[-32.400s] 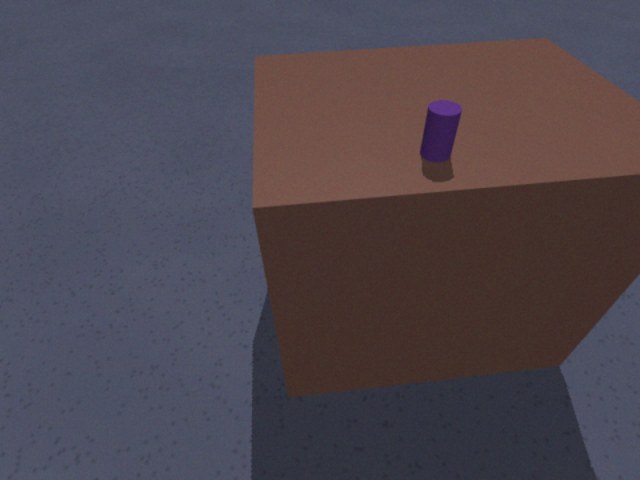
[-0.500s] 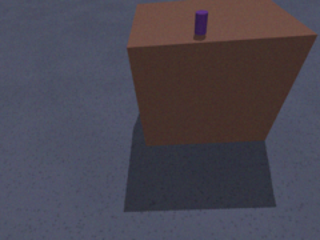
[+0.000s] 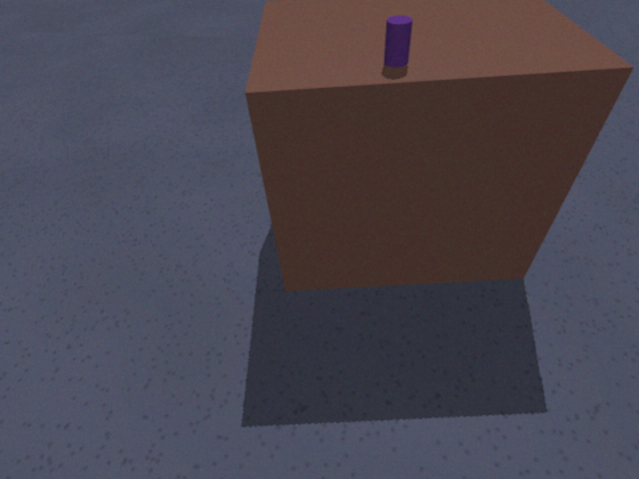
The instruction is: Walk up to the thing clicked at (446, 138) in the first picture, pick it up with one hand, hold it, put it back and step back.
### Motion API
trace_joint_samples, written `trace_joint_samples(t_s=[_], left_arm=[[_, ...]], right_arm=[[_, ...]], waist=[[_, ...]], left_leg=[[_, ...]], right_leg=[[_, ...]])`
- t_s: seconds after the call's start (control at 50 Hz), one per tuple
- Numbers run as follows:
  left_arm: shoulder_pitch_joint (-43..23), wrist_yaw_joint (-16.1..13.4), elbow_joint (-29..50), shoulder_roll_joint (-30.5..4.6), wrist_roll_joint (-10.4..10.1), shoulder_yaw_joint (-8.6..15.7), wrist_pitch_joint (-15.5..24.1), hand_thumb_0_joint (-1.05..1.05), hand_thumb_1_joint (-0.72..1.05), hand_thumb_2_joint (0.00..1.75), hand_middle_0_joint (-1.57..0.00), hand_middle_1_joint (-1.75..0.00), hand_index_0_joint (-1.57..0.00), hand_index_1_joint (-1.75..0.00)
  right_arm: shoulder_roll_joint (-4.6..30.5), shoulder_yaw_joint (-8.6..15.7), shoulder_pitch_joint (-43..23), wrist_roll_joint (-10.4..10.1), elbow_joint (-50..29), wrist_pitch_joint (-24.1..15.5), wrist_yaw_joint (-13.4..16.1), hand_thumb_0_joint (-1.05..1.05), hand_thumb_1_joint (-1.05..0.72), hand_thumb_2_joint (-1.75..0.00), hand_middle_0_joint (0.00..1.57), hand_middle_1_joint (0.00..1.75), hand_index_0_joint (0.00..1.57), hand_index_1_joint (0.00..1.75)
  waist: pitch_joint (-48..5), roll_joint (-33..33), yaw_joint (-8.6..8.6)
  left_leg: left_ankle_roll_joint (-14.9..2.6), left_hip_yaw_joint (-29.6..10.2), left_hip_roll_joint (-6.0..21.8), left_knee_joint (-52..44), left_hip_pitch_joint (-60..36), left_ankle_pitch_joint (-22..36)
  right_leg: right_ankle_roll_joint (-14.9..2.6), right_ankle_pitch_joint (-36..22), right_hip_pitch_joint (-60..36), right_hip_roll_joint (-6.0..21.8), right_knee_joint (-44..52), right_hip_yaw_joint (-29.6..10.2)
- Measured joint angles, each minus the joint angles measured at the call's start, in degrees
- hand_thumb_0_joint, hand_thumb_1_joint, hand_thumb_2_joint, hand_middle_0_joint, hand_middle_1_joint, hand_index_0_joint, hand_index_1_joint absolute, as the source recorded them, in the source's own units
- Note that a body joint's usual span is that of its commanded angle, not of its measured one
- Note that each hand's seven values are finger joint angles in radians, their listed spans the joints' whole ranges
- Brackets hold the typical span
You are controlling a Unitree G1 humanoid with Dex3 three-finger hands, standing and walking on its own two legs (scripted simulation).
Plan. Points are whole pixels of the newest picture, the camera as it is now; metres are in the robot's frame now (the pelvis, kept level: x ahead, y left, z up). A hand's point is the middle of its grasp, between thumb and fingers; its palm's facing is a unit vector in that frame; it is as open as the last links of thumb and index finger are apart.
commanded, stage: step back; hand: right
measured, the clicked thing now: (397, 41) +1.09 -0.15 +0.09
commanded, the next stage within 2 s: stand in 0.74 s
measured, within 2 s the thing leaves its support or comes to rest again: neither
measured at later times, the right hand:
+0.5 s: hand out of the picture +0.14 -0.22 -0.13, palm faces -0.04 +0.93 -0.37, open 7.3 cm
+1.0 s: hand out of the picture +0.13 -0.22 -0.13, palm faces -0.02 +0.94 -0.33, open 7.3 cm
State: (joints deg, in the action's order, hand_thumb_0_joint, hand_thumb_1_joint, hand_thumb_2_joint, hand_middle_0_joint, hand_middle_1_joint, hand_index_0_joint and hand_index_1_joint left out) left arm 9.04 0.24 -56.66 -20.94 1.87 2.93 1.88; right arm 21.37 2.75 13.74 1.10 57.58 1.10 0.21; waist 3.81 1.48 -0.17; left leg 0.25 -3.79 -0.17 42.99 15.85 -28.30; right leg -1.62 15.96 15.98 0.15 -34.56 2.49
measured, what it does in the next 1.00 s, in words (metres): stands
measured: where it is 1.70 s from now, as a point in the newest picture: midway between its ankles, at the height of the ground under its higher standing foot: outside the picture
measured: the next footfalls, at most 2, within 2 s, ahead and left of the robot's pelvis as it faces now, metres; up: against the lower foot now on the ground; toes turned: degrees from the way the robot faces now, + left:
none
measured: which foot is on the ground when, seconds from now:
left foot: down 0.00-1.00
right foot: down 0.00-1.00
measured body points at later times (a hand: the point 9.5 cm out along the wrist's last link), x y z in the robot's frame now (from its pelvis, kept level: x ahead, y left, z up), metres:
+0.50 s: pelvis +0.03 +0.03 +0.01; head +0.05 +0.05 +0.46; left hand +0.13 +0.34 -0.12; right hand +0.14 -0.27 -0.11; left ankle +0.02 +0.15 -0.73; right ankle +0.03 -0.11 -0.73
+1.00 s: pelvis +0.03 +0.03 +0.02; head +0.03 +0.03 +0.47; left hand +0.10 +0.33 -0.11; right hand +0.13 -0.27 -0.11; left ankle +0.02 +0.15 -0.73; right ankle +0.03 -0.11 -0.73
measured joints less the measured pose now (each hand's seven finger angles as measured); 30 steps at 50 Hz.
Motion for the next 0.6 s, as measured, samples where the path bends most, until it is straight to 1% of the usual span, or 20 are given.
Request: trace_joint_samples(t_s=[0.04, 0.08, 0.12, 0.14, 0.18, 0.22, 0.3, 0.36, 0.42, 0.6], left_arm=[[-0.7, 0.1, 0.1, 0.9, -0.1, -0.4, -0.1, 0.00, 0.91, 0.90, -0.20, -0.30, -0.20, -0.30], [-1.5, 0.1, 0.1, 1.8, -0.2, -0.8, 0.1, 0.00, 0.91, 0.90, -0.20, -0.30, -0.20, -0.30], [-2.3, 0.1, 0.2, 2.1, -0.4, -1.1, 0.1, 0.00, 0.91, 0.90, -0.21, -0.30, -0.20, -0.30], [-2.7, 0.2, 0.2, 2.2, -0.6, -1.2, 0.0, 0.00, 0.91, 0.90, -0.21, -0.30, -0.20, -0.30], [-3.6, 0.1, -0.1, 1.8, -0.9, -1.2, -0.5, 0.00, 0.90, 0.90, -0.21, -0.30, -0.21, -0.30], [-4.1, 0.0, -0.7, 1.3, -1.3, -1.2, -1.2, 0.00, 0.91, 0.90, -0.21, -0.30, -0.20, -0.30], [-4.5, -0.1, -2.2, 0.7, -1.6, -1.3, -1.2, 0.00, 0.91, 0.90, -0.21, -0.30, -0.20, -0.30], [-4.6, -0.1, -3.2, -0.1, -1.7, -1.2, -1.0, 0.00, 0.91, 0.90, -0.20, -0.30, -0.20, -0.30], [-4.9, -0.3, -4.0, -0.5, -1.7, -1.2, -1.1, 0.00, 0.91, 0.90, -0.20, -0.30, -0.20, -0.30], [-5.1, -0.2, -5.7, -0.7, -1.3, -1.5, -1.2, 0.00, 0.91, 0.90, -0.20, -0.30, -0.20, -0.30]], right_arm=[[-0.1, -0.4, -0.6, -0.1, 0.2, -0.3, 0.0, 0.00, -0.91, -0.90, 0.20, 0.29, 0.20, 0.30], [0.0, -0.6, -1.4, -0.2, 0.5, -0.7, 0.0, 0.00, -0.91, -0.90, 0.20, 0.29, 0.20, 0.30], [0.0, -0.7, -2.3, -0.1, 0.7, -0.9, 0.1, 0.00, -0.91, -0.90, 0.20, 0.29, 0.20, 0.30], [0.0, -0.8, -2.7, 0.0, 0.9, -1.1, 0.1, 0.00, -0.91, -0.90, 0.20, 0.29, 0.20, 0.30], [-0.5, -0.6, -3.8, 0.2, 1.4, -1.6, 0.3, 0.00, -0.91, -0.90, 0.20, 0.29, 0.20, 0.30], [-1.6, -0.6, -4.5, 0.6, 2.1, -1.8, 0.3, 0.00, -0.91, -0.90, 0.20, 0.29, 0.20, 0.30], [-2.2, -1.3, -5.8, 0.7, 3.7, -1.7, -0.2, 0.00, -0.91, -0.90, 0.20, 0.29, 0.20, 0.30], [-2.7, -1.6, -7.0, 0.5, 4.3, -1.9, -0.2, 0.00, -0.91, -0.90, 0.20, 0.30, 0.21, 0.30], [-2.7, -1.5, -8.2, 0.2, 4.5, -2.0, -0.1, 0.00, -0.90, -0.90, 0.20, 0.30, 0.21, 0.30], [-2.5, -1.3, -11.4, 0.2, 5.4, -1.5, -0.2, 0.00, -0.91, -0.90, 0.20, 0.29, 0.21, 0.30]], waist=[[-0.3, -0.3, -0.35], [-0.4, -0.1, -0.48], [-0.3, -0.1, -0.69], [-0.1, -0.2, -0.67], [0.5, -1.2, -0.58], [0.4, -3.0, -0.84], [-0.5, -2.9, -0.99], [-0.5, -3.5, -1.00], [-0.3, -3.4, -0.96], [-0.3, -2.4, -1.56]], left_leg=[[-0.23, 0.6, -0.5, 1.1, 0.6, -1.3], [-0.48, 0.8, -0.2, 0.2, 0.9, 0.1], [-0.45, 1.6, 0.6, -2.8, 0.3, 2.4], [-0.44, 2.1, 0.9, -5.5, -0.4, 4.5], [0.20, 2.7, 0.5, -9.5, -2.0, 11.9], [0.35, 3.6, -0.3, -10.8, -2.9, 12.1], [0.13, 3.5, 0.8, -11.6, -3.3, 11.2], [0.03, 3.6, 0.7, -13.1, -4.2, 11.7], [-0.20, 3.5, 0.5, -14.1, -4.9, 12.1], [-0.63, 3.8, 0.1, -17.6, -6.6, 13.8]], right_leg=[[0.08, 0.5, -0.5, 0.8, 0.2, -0.2], [0.39, 0.6, -0.9, 1.1, 0.6, 0.1], [0.74, 1.0, -1.0, 1.3, 0.4, 0.3], [0.95, 1.4, -1.0, 1.4, -0.1, 0.4], [1.52, 2.3, -0.9, 2.1, -1.4, 0.2], [2.04, 2.4, -1.2, 2.9, -1.1, -0.7], [2.47, 0.6, -3.2, 1.8, 3.3, -0.4], [2.59, -0.2, -4.2, 1.8, 5.3, -0.5], [2.84, -0.7, -5.1, 2.0, 6.7, -0.4], [3.37, -2.6, -6.9, 2.4, 10.4, -0.5]])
